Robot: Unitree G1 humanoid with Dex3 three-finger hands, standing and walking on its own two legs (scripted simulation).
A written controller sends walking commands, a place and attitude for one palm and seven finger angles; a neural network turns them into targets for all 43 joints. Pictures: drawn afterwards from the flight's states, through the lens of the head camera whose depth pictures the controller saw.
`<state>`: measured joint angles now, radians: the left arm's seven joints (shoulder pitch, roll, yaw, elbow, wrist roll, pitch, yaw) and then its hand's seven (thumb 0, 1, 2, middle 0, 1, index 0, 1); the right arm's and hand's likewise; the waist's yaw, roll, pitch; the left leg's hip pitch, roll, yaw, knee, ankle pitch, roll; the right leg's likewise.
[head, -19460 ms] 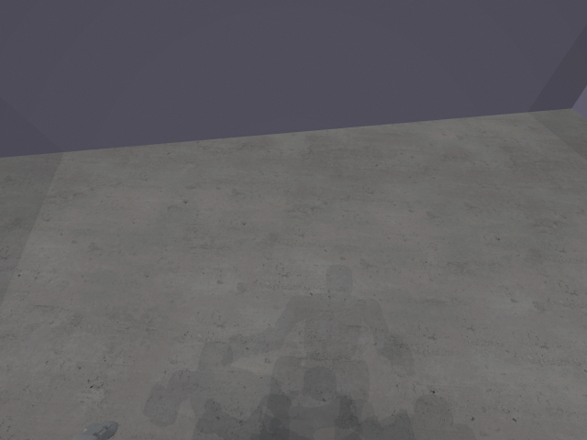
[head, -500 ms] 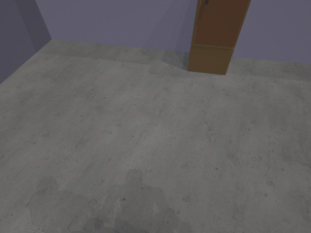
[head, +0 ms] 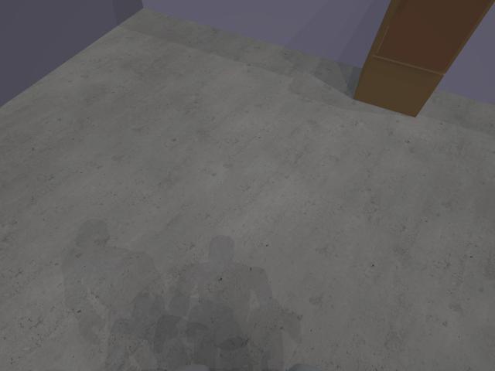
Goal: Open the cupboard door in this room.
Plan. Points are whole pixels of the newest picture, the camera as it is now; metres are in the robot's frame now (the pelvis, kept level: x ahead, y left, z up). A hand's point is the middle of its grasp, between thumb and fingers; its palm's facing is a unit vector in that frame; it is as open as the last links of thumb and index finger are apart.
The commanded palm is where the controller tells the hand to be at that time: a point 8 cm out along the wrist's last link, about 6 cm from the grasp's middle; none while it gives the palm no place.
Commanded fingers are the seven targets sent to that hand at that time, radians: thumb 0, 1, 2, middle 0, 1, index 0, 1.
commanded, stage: turn or walk to find it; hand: left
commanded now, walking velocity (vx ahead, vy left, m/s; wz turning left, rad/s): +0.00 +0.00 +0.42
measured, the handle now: out of the picture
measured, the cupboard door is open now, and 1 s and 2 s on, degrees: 0 0 0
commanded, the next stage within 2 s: stand and wait in 0.26 s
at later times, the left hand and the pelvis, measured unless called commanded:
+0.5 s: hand out of the picture +0.02 +0.12 -0.15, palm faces +0.17 -0.95 -0.27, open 7.4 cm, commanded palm none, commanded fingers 0.00 0.90 0.90 -0.20 -0.30 -0.20 -0.30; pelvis -0.02 -0.08 +0.00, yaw +9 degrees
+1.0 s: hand out of the picture -0.13 +0.11 -0.19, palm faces +0.41 -0.89 -0.20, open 7.4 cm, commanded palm none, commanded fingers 0.00 0.90 0.90 -0.20 -0.30 -0.20 -0.30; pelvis -0.04 -0.05 +0.00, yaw +20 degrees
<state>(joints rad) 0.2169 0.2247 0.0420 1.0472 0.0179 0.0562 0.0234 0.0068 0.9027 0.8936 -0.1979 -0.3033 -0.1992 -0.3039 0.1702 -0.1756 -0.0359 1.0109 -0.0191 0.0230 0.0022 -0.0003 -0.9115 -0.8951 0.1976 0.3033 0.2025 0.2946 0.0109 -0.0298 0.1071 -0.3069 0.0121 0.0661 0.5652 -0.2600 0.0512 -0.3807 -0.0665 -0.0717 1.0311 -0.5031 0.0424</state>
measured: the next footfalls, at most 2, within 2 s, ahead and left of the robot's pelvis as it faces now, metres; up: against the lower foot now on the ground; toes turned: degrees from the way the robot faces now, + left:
right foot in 0.40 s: +0.02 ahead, -0.16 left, +0.00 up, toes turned +6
left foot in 0.96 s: -0.06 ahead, +0.05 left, +0.00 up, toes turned +23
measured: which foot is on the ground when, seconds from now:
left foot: down 0.00-0.40, up 0.42-0.94, down 0.96-1.00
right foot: up 0.00-0.38, down 0.40-0.96, up 0.98-1.00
